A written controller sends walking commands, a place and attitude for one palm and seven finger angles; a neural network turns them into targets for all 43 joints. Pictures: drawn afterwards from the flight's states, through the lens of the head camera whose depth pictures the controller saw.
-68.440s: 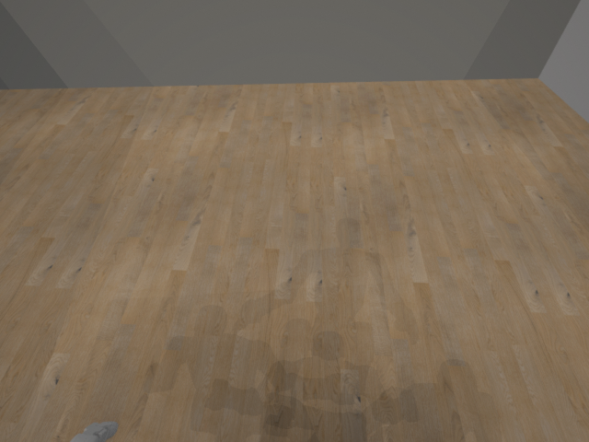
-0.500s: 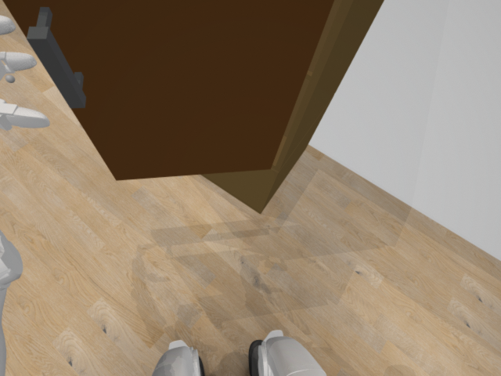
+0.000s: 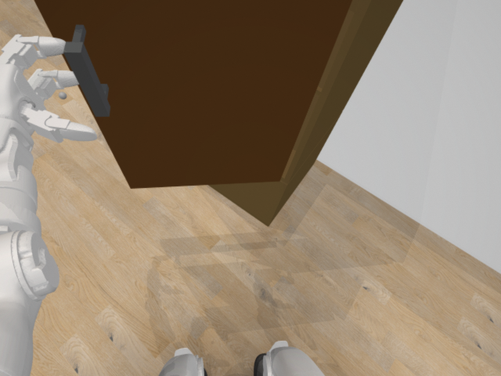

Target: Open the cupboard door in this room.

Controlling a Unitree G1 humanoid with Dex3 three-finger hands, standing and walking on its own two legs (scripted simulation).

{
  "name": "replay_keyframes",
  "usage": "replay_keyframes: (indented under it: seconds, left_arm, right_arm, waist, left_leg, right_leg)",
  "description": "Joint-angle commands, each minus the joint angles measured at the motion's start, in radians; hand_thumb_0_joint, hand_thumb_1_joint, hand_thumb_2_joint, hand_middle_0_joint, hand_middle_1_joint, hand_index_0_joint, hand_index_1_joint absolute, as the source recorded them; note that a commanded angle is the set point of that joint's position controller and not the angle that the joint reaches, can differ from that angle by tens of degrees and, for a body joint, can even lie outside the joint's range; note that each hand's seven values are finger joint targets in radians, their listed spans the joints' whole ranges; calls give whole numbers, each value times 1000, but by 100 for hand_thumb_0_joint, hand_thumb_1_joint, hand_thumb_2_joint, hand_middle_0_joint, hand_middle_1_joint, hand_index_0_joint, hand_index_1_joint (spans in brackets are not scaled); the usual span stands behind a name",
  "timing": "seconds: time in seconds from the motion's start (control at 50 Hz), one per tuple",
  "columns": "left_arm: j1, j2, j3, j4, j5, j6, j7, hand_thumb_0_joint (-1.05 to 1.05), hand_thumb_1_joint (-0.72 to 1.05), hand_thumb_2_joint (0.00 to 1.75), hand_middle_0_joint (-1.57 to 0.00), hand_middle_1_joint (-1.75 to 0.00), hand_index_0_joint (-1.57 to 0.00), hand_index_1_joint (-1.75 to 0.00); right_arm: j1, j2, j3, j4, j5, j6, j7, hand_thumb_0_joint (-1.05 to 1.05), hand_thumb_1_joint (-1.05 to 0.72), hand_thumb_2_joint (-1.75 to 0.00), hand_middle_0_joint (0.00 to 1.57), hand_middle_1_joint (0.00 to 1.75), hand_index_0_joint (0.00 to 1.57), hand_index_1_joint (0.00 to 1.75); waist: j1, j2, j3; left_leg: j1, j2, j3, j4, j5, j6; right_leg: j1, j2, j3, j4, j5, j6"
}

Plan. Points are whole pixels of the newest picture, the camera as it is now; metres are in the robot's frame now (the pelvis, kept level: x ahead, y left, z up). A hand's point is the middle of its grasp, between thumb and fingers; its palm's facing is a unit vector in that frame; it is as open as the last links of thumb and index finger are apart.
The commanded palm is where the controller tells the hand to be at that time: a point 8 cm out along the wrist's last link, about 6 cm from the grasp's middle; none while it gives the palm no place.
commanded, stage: slide the fingers in behind the handle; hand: left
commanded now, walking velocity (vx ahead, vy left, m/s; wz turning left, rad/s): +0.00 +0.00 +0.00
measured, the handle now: (91, 73) +0.56 +0.21 +0.10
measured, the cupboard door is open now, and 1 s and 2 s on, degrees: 42 42 41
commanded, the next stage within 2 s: close the thumb around the handle in 1.18 s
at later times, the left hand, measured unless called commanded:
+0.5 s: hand (85, 94) +0.51 +0.21 +0.10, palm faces +0.03 -1.00 -0.01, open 14.0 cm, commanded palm +0.49 +0.24 +0.10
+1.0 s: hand (103, 94) +0.51 +0.18 +0.10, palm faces +0.04 -1.00 -0.01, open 14.0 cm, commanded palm +0.49 +0.23 +0.10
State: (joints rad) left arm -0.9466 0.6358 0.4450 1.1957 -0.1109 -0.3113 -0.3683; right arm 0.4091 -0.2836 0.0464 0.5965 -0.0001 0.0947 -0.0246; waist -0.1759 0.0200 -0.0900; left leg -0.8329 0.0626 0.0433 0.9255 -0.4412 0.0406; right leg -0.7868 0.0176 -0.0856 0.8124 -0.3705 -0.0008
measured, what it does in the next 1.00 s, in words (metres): stands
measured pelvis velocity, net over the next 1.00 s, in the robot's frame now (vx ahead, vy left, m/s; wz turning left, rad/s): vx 0.00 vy -0.02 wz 0.00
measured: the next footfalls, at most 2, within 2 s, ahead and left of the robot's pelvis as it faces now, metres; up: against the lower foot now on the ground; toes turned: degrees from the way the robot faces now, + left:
none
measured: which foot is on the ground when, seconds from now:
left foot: down 0.00-1.00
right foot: down 0.00-1.00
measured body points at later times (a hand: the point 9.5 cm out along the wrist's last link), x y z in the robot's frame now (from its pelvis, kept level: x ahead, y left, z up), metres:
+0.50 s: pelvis +0.00 -0.01 +0.00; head +0.12 +0.01 +0.43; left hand +0.50 +0.26 +0.11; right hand -0.02 -0.28 -0.11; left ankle -0.01 +0.09 -0.69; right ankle +0.00 -0.13 -0.69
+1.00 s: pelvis +0.00 -0.02 +0.00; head +0.11 +0.00 +0.43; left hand +0.50 +0.24 +0.11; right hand -0.01 -0.28 -0.11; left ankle -0.01 +0.09 -0.69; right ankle +0.00 -0.13 -0.69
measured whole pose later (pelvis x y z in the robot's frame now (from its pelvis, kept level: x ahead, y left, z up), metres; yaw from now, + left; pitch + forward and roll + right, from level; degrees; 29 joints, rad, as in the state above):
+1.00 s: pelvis +0.00 -0.02 +0.00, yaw +0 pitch +19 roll -3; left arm -0.96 0.54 0.41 1.20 -0.09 -0.34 -0.24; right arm 0.42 -0.27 0.04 0.62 0.00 0.06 -0.01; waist -0.18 0.03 -0.09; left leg -0.81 0.06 0.05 0.91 -0.43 0.02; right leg -0.79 0.02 -0.08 0.83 -0.38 -0.02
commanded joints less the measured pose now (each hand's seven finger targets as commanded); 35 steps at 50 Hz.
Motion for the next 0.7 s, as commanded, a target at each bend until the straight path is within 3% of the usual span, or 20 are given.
replay_keyframes:
  seconds: [0.0, 0.06, 0.08, 0.14, 0.2, 0.32, 0.36, 0.44, 0.5, 0.52, 0.56, 0.58, 0.6, 0.64, 0.68]
  left_arm:
    - [-457, 308, 42, -172, -4, -61, 21, 0, -50, 30, -30, -120, -30, -120]
    - [-484, 270, 8, -192, 0, -77, 23, 0, -50, 30, -30, -120, -30, -120]
    - [-494, 292, 26, -186, -3, -82, 25, 0, -50, 30, -30, -120, -30, -120]
    - [-489, 252, 10, -204, -17, -90, 16, 0, -50, 30, -30, -120, -30, -120]
    - [-481, 199, -26, -178, -15, -76, 18, 0, -50, 30, -30, -120, -30, -120]
    - [-459, 232, 15, -188, -7, -70, 53, 0, -50, 30, -30, -120, -30, -120]
    - [-489, 236, 8, -200, 0, -78, 65, 0, -50, 30, -30, -120, -30, -120]
    - [-464, 168, -29, -233, -3, -92, 69, 0, -50, 30, -30, -120, -30, -120]
    - [-481, 175, -25, -158, -10, -68, 69, 0, -50, 30, -30, -120, -30, -120]
    - [-491, 210, -5, -163, -6, -66, 74, 0, -50, 30, -30, -120, -30, -120]
    - [-510, 217, 1, -224, 2, -86, 87, 0, -50, 30, -30, -120, -30, -120]
    - [-498, 205, -3, -238, 5, -95, 93, 0, -50, 30, -30, -120, -30, -120]
    - [-495, 167, -28, -226, 4, -96, 97, 0, -50, 30, -30, -120, -30, -120]
    - [-494, 177, -16, -225, 0, -107, 102, 0, -50, 30, -30, -120, -30, -120]
    - [-491, 154, -31, -231, 2, -105, 101, 0, -50, 30, -30, -120, -30, -120]
  right_arm:
    - [187, -196, -63, -32, 0, -13, -12, 0, -90, -90, 20, 30, 20, 30]
    - [182, -190, -61, -33, -1, -20, -12, 0, -90, -90, 20, 30, 20, 30]
    - [187, -192, -61, -26, -1, -22, -13, 0, -90, -90, 20, 30, 20, 30]
    - [193, -190, -64, -27, -3, -28, -12, 0, -90, -90, 20, 30, 20, 30]
    - [193, -187, -66, -17, -3, -28, -9, 0, -90, -90, 20, 30, 20, 30]
    - [200, -184, -68, -20, -5, -30, -3, 0, -90, -90, 20, 30, 20, 30]
    - [202, -183, -67, -17, -5, -30, -3, 0, -90, -90, 20, 30, 20, 30]
    - [207, -178, -75, -17, -7, -33, 3, 0, -90, -90, 20, 30, 20, 30]
    - [199, -183, -71, -6, -1, -32, 0, 0, -90, -90, 20, 30, 20, 30]
    - [203, -186, -71, -6, -2, -34, -3, 0, -90, -90, 20, 30, 20, 30]
    - [202, -180, -71, -13, -6, -40, -2, 0, -90, -90, 20, 30, 20, 30]
    - [203, -176, -72, -15, -8, -43, 1, 0, -90, -90, 20, 30, 20, 30]
    - [199, -172, -73, -12, -7, -46, 4, 0, -90, -90, 20, 30, 20, 30]
    - [205, -176, -74, -8, -8, -46, 3, 0, -90, -90, 20, 30, 20, 30]
    - [200, -173, -76, -9, -6, -46, 5, 0, -90, -90, 20, 30, 20, 30]
  waist:
    - [-13, 145, -407]
    - [-21, 174, -445]
    - [-22, 158, -435]
    - [-20, 158, -477]
    - [-29, 167, -449]
    - [-7, 140, -460]
    - [-18, 131, -451]
    - [-15, 162, -483]
    - [-32, 106, -394]
    - [-29, 107, -397]
    - [-13, 171, -462]
    - [-7, 173, -494]
    - [-20, 148, -474]
    - [-23, 116, -457]
    - [-15, 153, -485]
  left_leg:
    - [370, -22, -102, -87, 456, -15]
    - [401, -23, -105, -79, 462, -18]
    - [394, -20, -110, -78, 463, -18]
    - [416, -22, -111, -72, 488, -17]
    - [425, -18, -114, -73, 487, -20]
    - [378, -27, -98, -79, 458, -13]
    - [359, -28, -97, -81, 450, -9]
    - [420, -27, -99, -77, 488, -13]
    - [330, -31, -88, -88, 374, -6]
    - [315, -32, -87, -92, 360, -4]
    - [371, -33, -90, -88, 417, -9]
    - [389, -33, -93, -84, 438, -12]
    - [383, -33, -89, -81, 435, -10]
    - [367, -32, -91, -79, 438, -7]
    - [388, -33, -89, -81, 452, -12]
  right_leg:
    - [115, 44, 35, -50, 308, -15]
    - [101, 44, 38, -45, 306, -16]
    - [100, 44, 37, -45, 304, -17]
    - [114, 46, 37, -37, 322, -19]
    - [70, 45, 32, -43, 302, -17]
    - [133, 44, 40, -47, 324, -16]
    - [144, 44, 44, -46, 333, -14]
    - [128, 47, 40, -46, 340, -19]
    - [127, 44, 47, -65, 288, -12]
    - [141, 42, 50, -65, 284, -13]
    - [145, 40, 51, -52, 316, -17]
    - [151, 41, 49, -46, 326, -17]
    - [146, 43, 49, -52, 331, -14]
    - [157, 44, 48, -48, 341, -15]
    - [158, 41, 49, -46, 352, -15]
